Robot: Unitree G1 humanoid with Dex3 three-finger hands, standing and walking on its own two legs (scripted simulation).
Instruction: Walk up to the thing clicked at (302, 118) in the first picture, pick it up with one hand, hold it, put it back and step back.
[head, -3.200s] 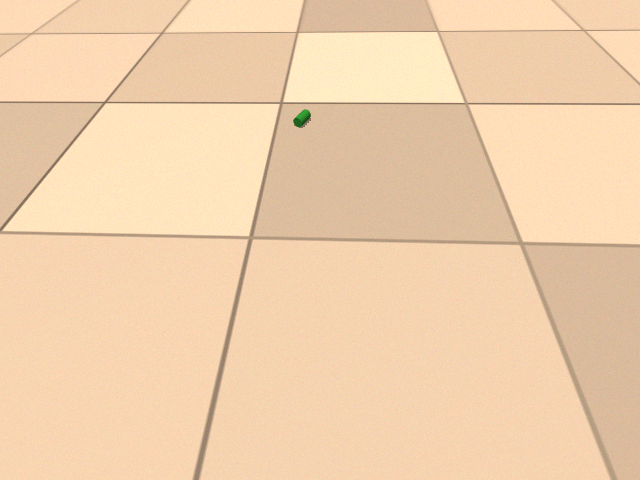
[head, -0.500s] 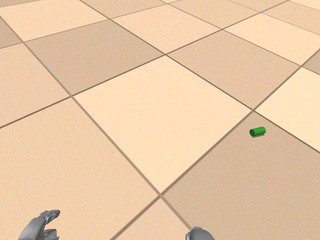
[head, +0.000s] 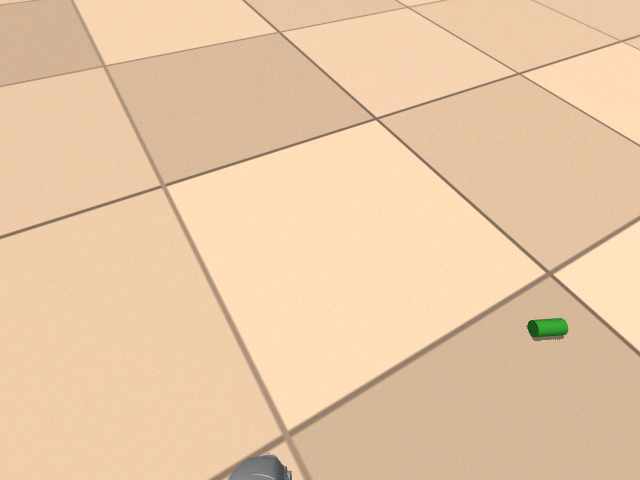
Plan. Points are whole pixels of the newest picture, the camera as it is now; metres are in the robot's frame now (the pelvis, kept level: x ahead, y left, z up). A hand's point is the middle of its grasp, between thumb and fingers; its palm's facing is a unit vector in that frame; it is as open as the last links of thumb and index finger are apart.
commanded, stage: walk up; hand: left
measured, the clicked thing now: (547, 327) +0.76 -0.74 -0.71
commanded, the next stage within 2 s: none
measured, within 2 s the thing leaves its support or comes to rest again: neither
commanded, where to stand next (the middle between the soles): +0.43 -1.02 m, yaw +10 degrees
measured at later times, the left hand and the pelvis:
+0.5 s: hand (296, 464) +0.16 +0.06 -0.13, palm faces +0.05 -0.93 -0.36, open 7.4 cm; pelvis +0.11 -0.22 +0.01, yaw +3 degrees
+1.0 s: hand (439, 405) +0.27 -0.15 -0.15, palm faces +0.04 -0.92 -0.38, open 7.4 cm; pelvis +0.20 -0.46 -0.02, yaw +5 degrees
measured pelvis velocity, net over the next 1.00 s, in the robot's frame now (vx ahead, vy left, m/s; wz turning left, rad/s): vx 0.20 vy -0.46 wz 0.09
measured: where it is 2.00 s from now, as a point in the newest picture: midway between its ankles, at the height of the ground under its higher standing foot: (619, 468)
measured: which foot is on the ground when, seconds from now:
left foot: down 0.00-0.30, up 0.32-0.54, down 0.56-0.94, up 0.96-1.00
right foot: up 0.00-0.26, down 0.28-0.56, up 0.58-0.92, down 0.94-1.00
